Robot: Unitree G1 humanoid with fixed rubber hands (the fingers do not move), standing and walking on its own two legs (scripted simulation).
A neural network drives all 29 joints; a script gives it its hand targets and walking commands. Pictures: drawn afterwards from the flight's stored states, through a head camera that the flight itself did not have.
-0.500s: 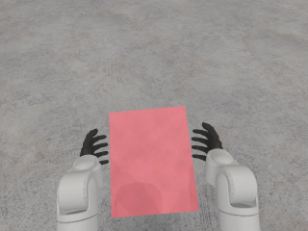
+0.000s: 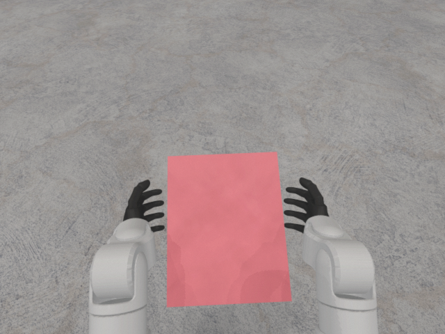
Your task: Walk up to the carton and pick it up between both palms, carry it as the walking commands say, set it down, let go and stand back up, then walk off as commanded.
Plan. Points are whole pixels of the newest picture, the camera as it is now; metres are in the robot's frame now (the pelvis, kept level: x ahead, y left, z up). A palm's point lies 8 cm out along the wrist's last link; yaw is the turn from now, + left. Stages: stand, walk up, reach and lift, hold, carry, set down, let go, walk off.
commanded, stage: carry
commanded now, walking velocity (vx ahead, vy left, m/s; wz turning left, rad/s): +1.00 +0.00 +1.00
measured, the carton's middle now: (225, 225) +0.33 +0.00 -0.02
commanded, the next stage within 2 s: none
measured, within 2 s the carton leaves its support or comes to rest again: neither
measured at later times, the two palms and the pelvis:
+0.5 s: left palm (122, 95) +0.68 +0.26 +0.06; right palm (225, 81) +0.75 -0.01 +0.05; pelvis +0.44 +0.05 -0.01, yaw +20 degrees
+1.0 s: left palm (38, 60) +0.89 +0.58 +0.05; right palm (116, 34) +1.09 +0.38 +0.05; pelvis +0.80 +0.28 -0.04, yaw +49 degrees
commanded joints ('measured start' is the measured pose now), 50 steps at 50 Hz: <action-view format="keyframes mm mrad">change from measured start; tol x64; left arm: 1 -398 -1035 -564 -159 -378 -46 -252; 50 -284 -970 -505 -65 -319 -14 -243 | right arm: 1 -341 1044 573 -92 339 -29 231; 50 -435 1017 641 -115 422 -6 229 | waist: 1 -4 -167 -171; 50 -41 152 -387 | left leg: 1 -260 68 -9 -79 45 7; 11 457 -211 218 -529 161 59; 15 1064 145 -711 -760 652 307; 37 -306 70 -56 -141 -88 -4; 46 492 -192 186 -524 65 45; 50 1050 202 -690 -753 907 296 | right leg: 1 397 -279 184 -86 569 -53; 11 328 -138 -97 393 1386 29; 14 -460 205 70 1136 -253 90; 20 -486 40 386 564 -281 51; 30 572 -350 845 -111 72 -123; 45 268 -175 -96 296 1354 59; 50 -616 116 317 1151 -378 61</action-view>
